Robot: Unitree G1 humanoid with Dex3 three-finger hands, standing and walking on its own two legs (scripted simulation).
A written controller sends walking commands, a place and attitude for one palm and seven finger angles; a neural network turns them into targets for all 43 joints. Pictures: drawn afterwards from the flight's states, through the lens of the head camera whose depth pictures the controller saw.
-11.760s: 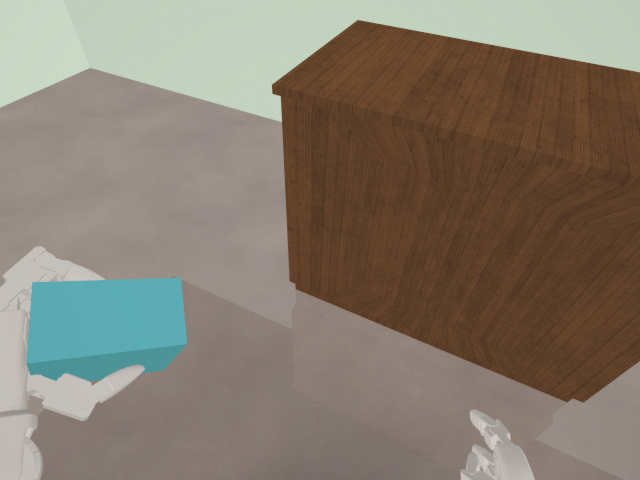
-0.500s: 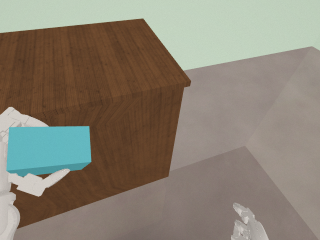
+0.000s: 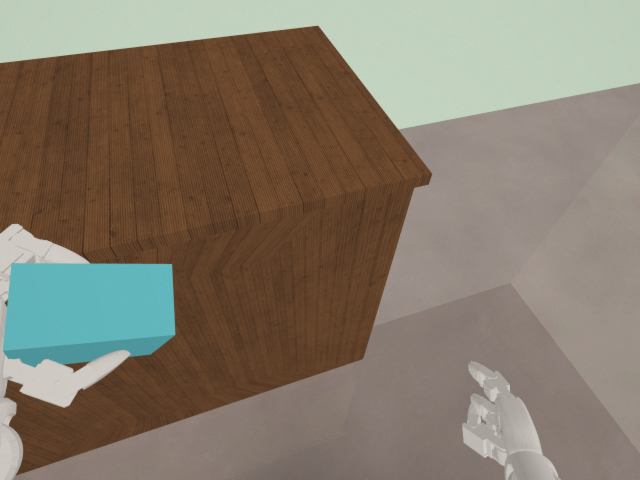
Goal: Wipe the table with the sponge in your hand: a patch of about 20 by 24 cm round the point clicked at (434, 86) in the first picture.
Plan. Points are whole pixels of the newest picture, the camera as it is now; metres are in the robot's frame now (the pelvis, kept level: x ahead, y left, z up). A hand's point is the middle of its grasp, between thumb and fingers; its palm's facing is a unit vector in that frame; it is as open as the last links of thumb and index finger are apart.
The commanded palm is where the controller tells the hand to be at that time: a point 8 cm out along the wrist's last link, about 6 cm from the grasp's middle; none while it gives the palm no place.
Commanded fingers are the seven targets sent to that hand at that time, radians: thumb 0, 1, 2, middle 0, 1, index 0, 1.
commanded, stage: shuffle to correct the standing spot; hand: left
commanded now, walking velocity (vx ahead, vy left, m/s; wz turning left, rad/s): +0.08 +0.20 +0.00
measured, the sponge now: (116, 315) +0.23 +0.22 +0.14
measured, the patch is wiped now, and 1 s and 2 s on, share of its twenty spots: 0.00 0.00 0.00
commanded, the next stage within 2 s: come to a stop and stand still in 1.46 s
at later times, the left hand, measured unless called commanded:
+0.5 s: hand (46, 264) +0.26 +0.28 +0.17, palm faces +0.31 -0.83 -0.47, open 10.7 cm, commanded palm +0.19 +0.34 +0.19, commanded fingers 0.00 0.10 1.30 -1.20 -1.60 -1.20 -1.60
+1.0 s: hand out of the picture +0.27 +0.41 +0.18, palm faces +0.34 -0.84 -0.43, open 10.7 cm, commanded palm +0.21 +0.46 +0.19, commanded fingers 0.00 0.10 1.30 -1.20 -1.60 -1.20 -1.60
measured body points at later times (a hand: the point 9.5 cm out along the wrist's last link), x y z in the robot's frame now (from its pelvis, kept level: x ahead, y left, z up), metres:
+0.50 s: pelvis +0.02 +0.06 +0.00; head +0.05 +0.04 +0.44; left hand +0.24 +0.32 +0.20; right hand +0.17 -0.16 -0.10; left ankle +0.02 +0.14 -0.71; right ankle +0.03 -0.03 -0.73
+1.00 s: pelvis +0.04 +0.19 -0.01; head +0.07 +0.19 +0.44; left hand +0.25 +0.45 +0.20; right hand +0.23 -0.03 -0.08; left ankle +0.07 +0.29 -0.72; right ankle +0.03 +0.00 -0.73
